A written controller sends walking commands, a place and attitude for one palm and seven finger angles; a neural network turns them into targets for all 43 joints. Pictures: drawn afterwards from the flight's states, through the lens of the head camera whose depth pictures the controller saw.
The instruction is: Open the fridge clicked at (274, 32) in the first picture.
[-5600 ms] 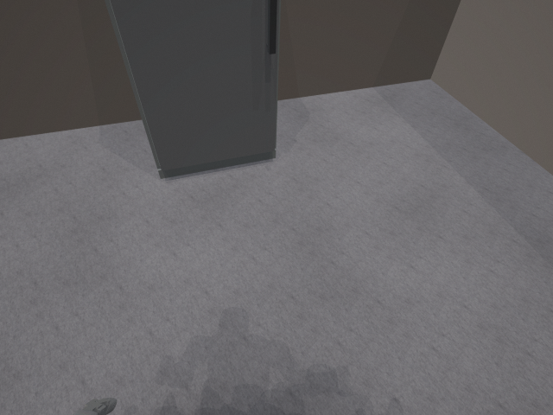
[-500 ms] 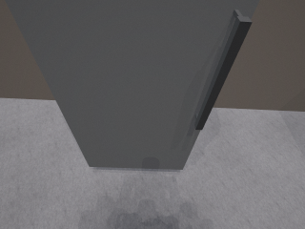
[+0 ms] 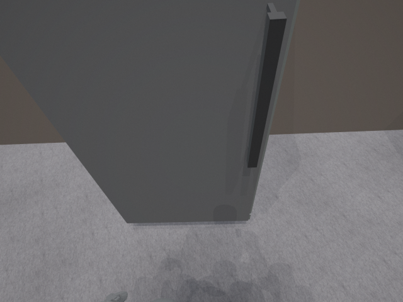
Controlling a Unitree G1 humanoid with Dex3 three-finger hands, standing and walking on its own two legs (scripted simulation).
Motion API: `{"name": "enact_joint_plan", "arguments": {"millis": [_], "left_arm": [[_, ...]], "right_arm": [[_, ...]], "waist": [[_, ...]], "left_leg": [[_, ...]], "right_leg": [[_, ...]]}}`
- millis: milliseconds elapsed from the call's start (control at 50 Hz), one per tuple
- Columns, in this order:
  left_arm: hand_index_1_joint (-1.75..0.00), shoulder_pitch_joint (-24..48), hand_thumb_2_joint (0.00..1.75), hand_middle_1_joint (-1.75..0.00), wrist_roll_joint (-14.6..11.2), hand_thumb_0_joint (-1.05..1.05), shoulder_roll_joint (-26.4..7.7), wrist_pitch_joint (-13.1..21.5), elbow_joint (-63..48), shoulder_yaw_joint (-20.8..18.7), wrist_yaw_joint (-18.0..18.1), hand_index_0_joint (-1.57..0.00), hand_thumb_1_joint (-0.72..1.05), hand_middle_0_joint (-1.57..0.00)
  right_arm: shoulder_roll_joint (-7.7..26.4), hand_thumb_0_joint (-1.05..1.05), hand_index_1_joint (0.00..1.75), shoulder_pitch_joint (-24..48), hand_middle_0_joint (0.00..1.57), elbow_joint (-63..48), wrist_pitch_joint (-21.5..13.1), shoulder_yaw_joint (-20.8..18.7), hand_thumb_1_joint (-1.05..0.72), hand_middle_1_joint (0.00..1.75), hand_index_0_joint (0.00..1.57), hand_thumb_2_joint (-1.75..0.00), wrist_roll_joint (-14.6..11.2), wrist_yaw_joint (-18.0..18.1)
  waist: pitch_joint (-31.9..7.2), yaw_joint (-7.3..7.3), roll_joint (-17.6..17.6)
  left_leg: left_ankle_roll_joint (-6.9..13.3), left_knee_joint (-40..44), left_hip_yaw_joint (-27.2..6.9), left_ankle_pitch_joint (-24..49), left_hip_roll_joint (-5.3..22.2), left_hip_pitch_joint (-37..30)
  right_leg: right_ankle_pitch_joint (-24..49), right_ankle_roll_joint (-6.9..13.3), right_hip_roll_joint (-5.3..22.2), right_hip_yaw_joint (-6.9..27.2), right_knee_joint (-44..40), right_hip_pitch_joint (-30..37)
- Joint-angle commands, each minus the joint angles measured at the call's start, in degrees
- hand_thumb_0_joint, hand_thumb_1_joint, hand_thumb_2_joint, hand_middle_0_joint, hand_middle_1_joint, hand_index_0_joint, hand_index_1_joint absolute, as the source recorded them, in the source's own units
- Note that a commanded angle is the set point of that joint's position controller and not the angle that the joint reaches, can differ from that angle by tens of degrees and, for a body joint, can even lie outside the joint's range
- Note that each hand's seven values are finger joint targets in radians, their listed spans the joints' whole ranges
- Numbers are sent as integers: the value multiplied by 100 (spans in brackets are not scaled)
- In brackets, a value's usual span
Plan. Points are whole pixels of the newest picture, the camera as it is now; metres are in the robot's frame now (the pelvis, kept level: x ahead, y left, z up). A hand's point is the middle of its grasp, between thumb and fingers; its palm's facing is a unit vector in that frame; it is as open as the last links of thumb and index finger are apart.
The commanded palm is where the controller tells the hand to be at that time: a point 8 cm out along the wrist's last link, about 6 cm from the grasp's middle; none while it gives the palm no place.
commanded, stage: come to a stop and stand still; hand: right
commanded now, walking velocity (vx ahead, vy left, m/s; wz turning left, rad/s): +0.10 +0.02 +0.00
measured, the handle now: (258, 104) +0.53 -0.12 +0.09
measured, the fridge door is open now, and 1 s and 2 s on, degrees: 0 0 0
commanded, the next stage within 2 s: look again from close up in 1.06 s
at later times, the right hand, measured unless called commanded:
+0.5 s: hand out of the picture -0.06 -0.11 -0.17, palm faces +0.09 +0.98 -0.17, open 7.4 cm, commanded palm none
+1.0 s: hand out of the picture +0.01 -0.23 -0.18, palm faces +0.02 +0.97 -0.26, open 7.4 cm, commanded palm none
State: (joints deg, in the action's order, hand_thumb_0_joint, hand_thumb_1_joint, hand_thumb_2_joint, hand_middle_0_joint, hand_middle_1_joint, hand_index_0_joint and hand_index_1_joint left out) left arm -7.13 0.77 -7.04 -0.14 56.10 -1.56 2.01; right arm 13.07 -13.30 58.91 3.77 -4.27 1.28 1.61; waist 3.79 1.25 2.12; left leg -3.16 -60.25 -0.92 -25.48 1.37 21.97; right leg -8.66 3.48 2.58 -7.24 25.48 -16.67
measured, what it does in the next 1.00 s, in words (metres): steps on the spot: left foot, then right foot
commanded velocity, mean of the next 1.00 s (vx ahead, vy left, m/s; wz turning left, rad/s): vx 0.05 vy -0.04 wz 0.00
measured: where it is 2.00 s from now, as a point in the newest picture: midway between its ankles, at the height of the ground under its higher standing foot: outside the picture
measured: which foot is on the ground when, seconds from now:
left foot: up 0.00-0.18, down 0.20-1.00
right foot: down 0.00-0.20, up 0.22-0.54, down 0.56-1.00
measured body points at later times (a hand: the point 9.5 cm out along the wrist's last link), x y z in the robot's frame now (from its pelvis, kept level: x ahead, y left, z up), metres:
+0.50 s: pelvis -0.03 +0.04 +0.00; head -0.01 +0.05 +0.45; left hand -0.06 +0.27 -0.16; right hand -0.07 -0.17 -0.15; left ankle -0.07 +0.15 -0.74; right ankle -0.04 -0.10 -0.72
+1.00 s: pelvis -0.03 -0.03 -0.01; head -0.02 -0.03 +0.44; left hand +0.03 +0.21 -0.16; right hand +0.01 -0.28 -0.16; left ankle -0.07 +0.15 -0.74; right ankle -0.06 -0.10 -0.74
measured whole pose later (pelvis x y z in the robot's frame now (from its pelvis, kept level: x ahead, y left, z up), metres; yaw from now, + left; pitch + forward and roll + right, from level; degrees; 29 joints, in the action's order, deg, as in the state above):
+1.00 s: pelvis -0.03 -0.03 -0.01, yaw +0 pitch -1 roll +0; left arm -12.8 1.0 -10.6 1.1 58.2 0.5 1.4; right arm 12.4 -13.7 59.4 0.6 -0.4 1.0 2.4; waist 1.3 0.8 0.3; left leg -3.2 -31.1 0.9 -20.2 6.8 9.9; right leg -20.5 3.5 -1.3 -6.4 32.1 -11.1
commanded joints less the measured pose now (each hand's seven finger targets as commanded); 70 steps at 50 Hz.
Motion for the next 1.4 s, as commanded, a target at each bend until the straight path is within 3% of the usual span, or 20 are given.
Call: {"name": "enact_joint_plan", "arguments": {"millis": [0,80,140,160,180,200,220,260,300,420,480,500,520,540,600,640,680,720,800,1380], "left_arm": [[-30,-711,90,-30,52,0,-1153,-9,3,-313,33,-20,90,-20],[-30,-622,90,-30,101,0,-1197,-46,112,-347,-57,-20,90,-20],[-30,-508,90,-30,75,0,-1149,-104,174,-347,-97,-20,90,-20],[-30,-588,90,-30,32,0,-880,-127,195,-297,-117,-20,90,-20],[-30,-641,90,-30,-35,0,-486,-142,157,-208,-142,-20,90,-20],[-30,-428,90,-30,17,0,-539,-172,24,-194,-181,-20,90,-20],[-30,-361,90,-30,57,0,-658,-220,69,-226,-204,-20,90,-20],[-30,-968,90,-30,61,0,-671,-190,332,-239,-247,-20,90,-20],[-30,-1152,90,-30,55,0,-615,-105,422,-203,-256,-20,90,-20],[-30,-799,90,-30,22,0,-544,12,280,-107,-164,-20,90,-20],[-30,-1217,90,-30,-16,0,-439,78,532,-52,-100,-20,90,-20],[-30,-692,90,-30,46,0,-595,165,203,41,-136,-20,90,-20],[-30,-1299,90,-30,22,0,-431,122,94,12,-146,-20,90,-20],[-30,-1428,90,-30,5,0,-471,114,121,60,-139,-20,90,-20],[-30,-1652,90,-30,29,0,-798,276,297,61,-91,-20,90,-20],[-30,-1345,90,-30,-2,0,-925,228,174,45,-15,-20,90,-20],[-30,-1175,90,-30,10,0,-839,191,88,71,4,-20,90,-20],[-30,-1122,90,-30,9,0,-872,194,62,81,-13,-20,90,-20],[-30,-995,90,-30,22,0,-1025,211,34,62,-16,-20,90,-20],[-30,-931,90,-30,-17,0,-984,169,358,62,-54,-20,90,-20]], "right_arm": [[143,0,30,-180,20,-258,-58,23,-90,30,20,-90,14,-55],[-36,0,30,-428,20,-79,-131,140,-90,30,20,-90,-7,-60],[-51,0,30,-1374,20,320,-195,142,-90,30,20,-90,-29,-41],[134,0,30,-1541,20,372,-230,119,-90,30,20,-90,21,-8],[501,0,30,-1351,20,289,-304,100,-90,30,20,-90,64,23],[786,0,30,-764,20,48,-303,70,-90,30,20,-90,29,36],[742,0,30,-366,20,-61,-386,72,-90,30,20,-90,-5,60],[462,0,30,-14,20,-97,-474,134,-90,30,20,-90,-12,37],[322,0,30,-306,20,-22,-547,162,-90,30,20,-90,-17,10],[299,0,30,-1026,20,340,-569,113,-90,30,20,-90,18,36],[224,0,30,-796,20,448,-540,139,-90,30,20,-90,-34,61],[136,0,30,-1347,20,585,-695,256,-90,30,20,-90,6,302],[439,0,30,-984,20,271,-761,196,-90,30,20,-90,41,257],[346,0,30,-826,20,170,-757,207,-90,30,20,-90,37,233],[125,0,30,-862,20,157,-701,276,-90,30,20,-90,-59,173],[-18,0,30,-897,20,201,-582,338,-90,30,20,-90,-34,160],[-75,0,30,-799,20,199,-532,371,-90,30,20,-90,-1,130],[63,0,30,-750,20,151,-499,362,-90,30,20,-90,-17,118],[214,0,30,-655,20,19,-423,339,-90,30,20,-90,-22,103],[447,0,30,-483,20,-24,-421,347,-90,30,20,-90,-23,71]], "waist": [[-643,-340,-1108],[-392,-274,-1305],[-378,84,-1036],[-224,122,-434],[3,30,712],[437,9,986],[736,-34,1206],[734,-334,792],[542,-230,585],[76,153,723],[-187,-69,791],[253,115,539],[-331,-280,543],[-519,-285,584],[-966,-225,-1820],[-624,-114,-1290],[-25,-82,-439],[-34,-120,-200],[-219,-68,-605],[-214,-94,-158]], "left_leg": [[25,906,103,-220,164,101],[224,2264,448,-282,29,-708],[328,3879,788,583,-107,-2018],[444,4580,311,229,295,-2171],[826,5454,-1200,-1252,1402,-1588],[1141,5998,-1842,-2075,2066,-385],[1115,6110,-1877,-2037,1953,272],[915,5678,-1009,-777,1457,2],[815,5258,-552,352,1290,-717],[1125,4524,-706,2334,1574,-1652],[800,3946,-295,2882,1145,-1331],[579,3715,-618,5002,958,-984],[658,3747,-451,4218,1169,-1299],[725,3698,-388,3363,1116,-1199],[545,2534,390,2394,396,-1233],[471,2722,517,991,147,-1006],[498,2967,378,1516,259,-988],[476,2993,269,1920,380,-1014],[376,2910,334,1595,338,-1085],[361,3456,66,2030,521,-1122]], "right_leg": [[-52,542,1527,1577,-1246,959],[-1765,322,1299,1663,-1672,316],[-2420,-179,817,1050,-1619,-388],[-2406,-400,473,750,-1012,-744],[-1929,-605,-20,299,230,-1001],[-1727,-595,-27,339,1019,-911],[-1380,-505,78,637,1581,-737],[-899,-503,63,579,2150,-781],[-758,-562,85,447,2116,-951],[-1316,-605,109,356,1161,-774],[-302,-571,-9,240,-162,471],[-413,-510,71,471,1045,225],[-1179,-313,46,433,908,36],[-1222,-297,72,463,736,207],[2651,-70,555,945,410,830],[2839,126,768,1054,337,778],[1957,39,551,946,292,267],[1424,-66,394,891,194,286],[1535,-12,433,989,-51,441],[585,-112,334,694,-171,597]]}}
